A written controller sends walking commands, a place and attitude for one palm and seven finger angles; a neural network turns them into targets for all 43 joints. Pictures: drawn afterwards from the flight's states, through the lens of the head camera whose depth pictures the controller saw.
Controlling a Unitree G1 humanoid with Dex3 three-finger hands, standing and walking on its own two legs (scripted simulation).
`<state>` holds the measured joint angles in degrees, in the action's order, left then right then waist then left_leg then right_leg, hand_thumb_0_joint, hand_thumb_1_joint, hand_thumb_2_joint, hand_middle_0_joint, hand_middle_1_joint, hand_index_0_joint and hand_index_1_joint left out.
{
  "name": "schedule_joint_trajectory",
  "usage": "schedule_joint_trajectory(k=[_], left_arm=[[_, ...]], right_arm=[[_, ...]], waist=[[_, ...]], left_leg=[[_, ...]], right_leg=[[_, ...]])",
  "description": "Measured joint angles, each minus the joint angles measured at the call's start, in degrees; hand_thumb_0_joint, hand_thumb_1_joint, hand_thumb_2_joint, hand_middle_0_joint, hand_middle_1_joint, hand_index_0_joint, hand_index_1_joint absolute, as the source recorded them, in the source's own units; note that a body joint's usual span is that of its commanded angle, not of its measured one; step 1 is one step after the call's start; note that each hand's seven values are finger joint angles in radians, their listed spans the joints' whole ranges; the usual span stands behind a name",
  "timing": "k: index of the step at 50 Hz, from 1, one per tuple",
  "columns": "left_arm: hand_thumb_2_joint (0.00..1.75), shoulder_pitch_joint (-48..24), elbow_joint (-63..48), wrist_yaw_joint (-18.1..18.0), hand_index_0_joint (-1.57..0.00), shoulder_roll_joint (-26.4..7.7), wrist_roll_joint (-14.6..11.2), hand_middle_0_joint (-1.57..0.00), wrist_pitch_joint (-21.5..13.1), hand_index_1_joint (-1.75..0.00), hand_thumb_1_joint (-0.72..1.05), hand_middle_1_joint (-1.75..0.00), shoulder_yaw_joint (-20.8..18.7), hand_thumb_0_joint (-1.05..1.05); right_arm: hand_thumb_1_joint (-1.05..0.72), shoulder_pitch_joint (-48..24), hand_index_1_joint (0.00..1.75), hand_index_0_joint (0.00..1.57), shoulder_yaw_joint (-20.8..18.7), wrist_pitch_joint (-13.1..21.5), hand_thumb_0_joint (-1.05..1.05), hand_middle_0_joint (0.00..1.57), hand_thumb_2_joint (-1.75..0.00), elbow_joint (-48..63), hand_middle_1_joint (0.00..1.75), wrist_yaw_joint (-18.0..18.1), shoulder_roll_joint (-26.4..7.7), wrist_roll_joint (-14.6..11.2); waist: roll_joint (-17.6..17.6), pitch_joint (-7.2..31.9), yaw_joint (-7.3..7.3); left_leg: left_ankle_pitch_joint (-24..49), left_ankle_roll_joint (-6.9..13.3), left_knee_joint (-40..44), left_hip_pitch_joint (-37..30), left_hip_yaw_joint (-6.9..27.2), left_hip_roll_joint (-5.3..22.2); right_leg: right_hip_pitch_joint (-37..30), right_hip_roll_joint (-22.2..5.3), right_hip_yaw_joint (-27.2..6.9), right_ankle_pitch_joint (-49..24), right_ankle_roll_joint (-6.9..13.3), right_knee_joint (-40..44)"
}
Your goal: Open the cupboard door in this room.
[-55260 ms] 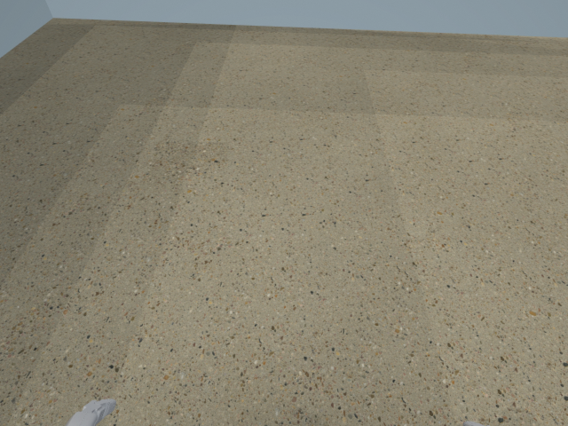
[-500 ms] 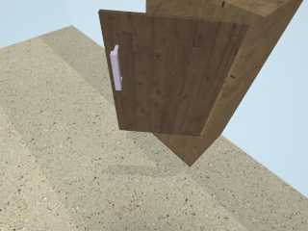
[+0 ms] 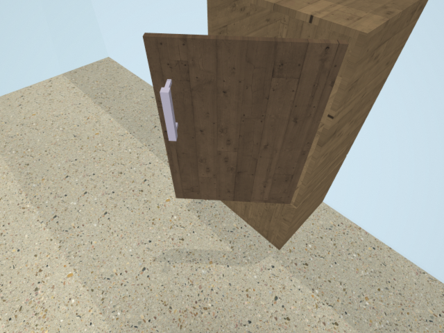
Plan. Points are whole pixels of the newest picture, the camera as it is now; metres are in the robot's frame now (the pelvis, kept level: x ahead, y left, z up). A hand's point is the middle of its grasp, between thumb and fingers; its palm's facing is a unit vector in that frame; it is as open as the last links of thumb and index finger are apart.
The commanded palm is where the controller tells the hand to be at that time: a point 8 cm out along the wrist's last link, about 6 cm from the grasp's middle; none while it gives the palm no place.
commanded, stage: look again from close up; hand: left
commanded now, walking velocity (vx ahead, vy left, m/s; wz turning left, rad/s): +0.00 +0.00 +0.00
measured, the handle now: (171, 111) +0.59 +0.16 +0.06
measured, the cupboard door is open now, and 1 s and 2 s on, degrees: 42 42 42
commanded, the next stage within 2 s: shuffle to correct the standing spot in 0.38 s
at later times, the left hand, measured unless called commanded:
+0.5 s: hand out of the picture +0.03 +0.23 -0.15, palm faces -0.03 -0.95 -0.32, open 7.4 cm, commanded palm none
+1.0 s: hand out of the picture -0.09 +0.14 -0.18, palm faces +0.10 -0.99 -0.12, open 7.4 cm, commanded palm none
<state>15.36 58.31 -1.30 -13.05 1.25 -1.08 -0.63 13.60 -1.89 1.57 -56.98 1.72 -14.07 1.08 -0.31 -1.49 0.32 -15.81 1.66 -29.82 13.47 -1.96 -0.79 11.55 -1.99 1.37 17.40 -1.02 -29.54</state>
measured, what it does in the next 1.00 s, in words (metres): stands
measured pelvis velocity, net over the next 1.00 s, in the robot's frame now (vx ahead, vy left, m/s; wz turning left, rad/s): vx -0.01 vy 0.00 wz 0.01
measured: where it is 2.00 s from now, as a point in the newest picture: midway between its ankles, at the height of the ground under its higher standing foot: outside the picture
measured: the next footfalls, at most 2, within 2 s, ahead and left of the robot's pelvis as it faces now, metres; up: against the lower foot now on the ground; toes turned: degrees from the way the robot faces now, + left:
right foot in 1.52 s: +0.21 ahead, -0.18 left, +0.00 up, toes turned -9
left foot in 1.88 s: +0.05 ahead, +0.10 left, +0.00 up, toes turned +1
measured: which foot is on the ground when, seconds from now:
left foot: down 0.00-1.00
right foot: down 0.00-1.00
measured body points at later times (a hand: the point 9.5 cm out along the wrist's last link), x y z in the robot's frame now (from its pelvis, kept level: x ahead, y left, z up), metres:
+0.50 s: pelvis -0.05 -0.01 +0.01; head -0.07 -0.01 +0.45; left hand +0.03 +0.28 -0.12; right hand +0.02 -0.29 -0.13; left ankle +0.00 +0.10 -0.74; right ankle -0.02 -0.13 -0.74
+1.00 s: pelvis -0.01 +0.00 +0.00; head -0.01 +0.01 +0.45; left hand -0.09 +0.19 -0.17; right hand -0.03 -0.23 -0.16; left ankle +0.00 +0.09 -0.72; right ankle -0.02 -0.13 -0.74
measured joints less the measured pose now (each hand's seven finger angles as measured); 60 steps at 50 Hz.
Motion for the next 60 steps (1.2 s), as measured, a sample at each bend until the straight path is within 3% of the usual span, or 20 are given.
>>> schedule_joint_trajectory(k=[11, 21, 28, 33, 40, 46, 49, 51, 54, 56, 60], left_arm=[[0.90, -5.20, -2.64, 0.47, -0.20, -5.23, -0.26, -0.20, 0.19, -0.30, 0.90, -0.30, -0.26, 0.01], [0.90, -5.75, -1.79, 1.16, -0.20, -5.75, -0.18, -0.21, 0.49, -0.30, 0.90, -0.30, 0.76, 0.01], [0.90, -2.65, 0.87, 0.82, -0.20, -3.82, -0.25, -0.21, 1.12, -0.30, 0.90, -0.30, 1.21, 0.01], [0.90, 1.80, 2.87, 0.84, -0.20, -0.77, 0.07, -0.20, 2.07, -0.30, 0.90, -0.30, 1.16, 0.01], [0.90, 7.06, 4.93, 1.43, -0.20, 3.31, 0.29, -0.20, 1.90, -0.30, 0.91, -0.30, 0.88, 0.01], [0.90, 10.55, 5.34, 0.87, -0.20, 5.77, 0.12, -0.20, 0.57, -0.30, 0.91, -0.30, 0.04, 0.01], [0.90, 11.85, 5.44, 0.31, -0.20, 6.69, 0.06, -0.20, -0.06, -0.30, 0.90, -0.30, -0.65, 0.01], [0.90, 12.40, 5.62, 0.08, -0.20, 6.98, 0.20, -0.20, -0.21, -0.30, 0.90, -0.30, -0.96, 0.01], [0.90, 12.48, 6.03, 0.11, -0.20, 7.11, 0.15, -0.20, 0.30, -0.30, 0.90, -0.30, -1.11, 0.01], [0.90, 11.55, 6.39, 0.29, -0.20, 6.97, 0.42, -0.20, 1.25, -0.30, 0.90, -0.30, -1.24, 0.01], [0.90, 7.84, 5.35, 0.90, -0.20, 5.92, 0.94, -0.20, 1.62, -0.30, 0.91, -0.30, -1.79, 0.01]], right_arm=[[-0.91, -3.56, 0.30, 0.20, 0.00, -0.58, 0.01, 0.20, -0.89, 0.89, 0.30, -0.74, -4.38, 0.18], [-0.91, -3.36, 0.30, 0.20, 1.37, -0.81, 0.01, 0.20, -0.89, -0.53, 0.30, -1.82, -4.40, 0.27], [-0.91, -0.74, 0.30, 0.20, 1.84, -1.44, 0.01, 0.20, -0.89, -3.48, 0.30, -1.80, -2.66, 0.33], [-0.91, 2.74, 0.30, 0.20, 2.14, -2.40, 0.01, 0.20, -0.89, -5.51, 0.30, -1.71, 0.54, 0.52], [-0.91, 6.19, 0.30, 0.20, 1.70, -2.26, 0.01, 0.20, -0.89, -7.11, 0.30, -1.35, 4.60, 0.12], [-0.91, 7.67, 0.30, 0.20, 0.91, -2.16, 0.01, 0.21, -0.89, -7.48, 0.30, -1.06, 6.07, -0.22], [-0.91, 7.17, 0.30, 0.20, 0.35, -2.08, 0.01, 0.20, -0.89, -7.05, 0.30, -1.16, 6.28, -0.22], [-0.91, 6.43, 0.30, 0.20, 0.09, -1.46, 0.01, 0.20, -0.89, -6.34, 0.30, -1.18, 6.43, -0.27], [-0.91, 5.45, 0.30, 0.20, -0.02, 0.73, 0.01, 0.20, -0.89, -5.02, 0.30, -0.75, 6.76, -0.20], [-0.91, 4.95, 0.30, 0.20, 0.02, 1.61, 0.01, 0.20, -0.89, -4.45, 0.30, -0.27, 7.38, 0.24], [-0.92, 6.08, 0.30, 0.20, 0.57, 2.44, 0.00, 0.20, -0.89, -4.20, 0.30, 0.35, 8.53, 0.41]], waist=[[-0.15, 1.47, 0.59], [-0.05, 1.66, 0.52], [0.41, 1.42, 0.42], [1.09, 2.38, 0.22], [1.46, 0.75, 0.08], [0.39, 0.70, -0.62], [0.20, 1.12, -0.90], [0.77, 1.19, -0.94], [2.06, 0.92, -0.67], [3.21, 0.83, -0.80], [3.36, 1.20, 0.13]], left_leg=[[2.00, -0.74, 0.93, -1.68, -0.06, 0.82], [5.83, -0.88, 4.50, -1.51, 0.26, 0.86], [6.49, -0.85, 5.14, -1.08, 0.24, 0.76], [1.95, -0.66, 3.62, -0.52, -0.05, 0.68], [3.00, -0.04, 1.54, -0.35, -0.54, 0.85], [-3.90, -0.23, -5.13, 1.61, 0.08, 1.87], [-7.60, 0.01, -12.00, 4.49, -0.62, 2.50], [-7.52, 0.05, -11.23, 4.69, -1.75, 2.67], [-1.54, 0.50, -5.08, 2.59, -3.36, 2.24], [-2.05, 1.60, -5.01, 1.34, -5.23, 1.74], [-0.98, 1.92, 1.21, -2.56, -6.57, 1.43]], right_leg=[[-1.35, 0.83, -0.10, -1.92, 0.64, 0.55], [-1.23, 0.97, 0.24, -5.56, 0.68, 3.99], [-0.99, 0.86, 0.24, -6.46, 0.36, 5.02], [-0.30, 0.81, -0.12, -1.46, 0.47, 3.36], [0.55, 0.75, -0.30, -0.11, 1.17, -0.20], [-0.15, 1.66, 0.48, -1.20, 1.15, -0.73], [-1.21, 2.07, 1.28, -0.57, 1.35, 0.60], [-1.81, 1.90, 1.35, -0.31, 1.13, 1.08], [-0.33, 1.17, 0.60, 2.97, 1.29, -3.84], [3.59, 0.59, -0.05, 7.30, 2.02, -13.13], [12.19, -0.52, 1.20, 3.49, 1.68, -26.76]])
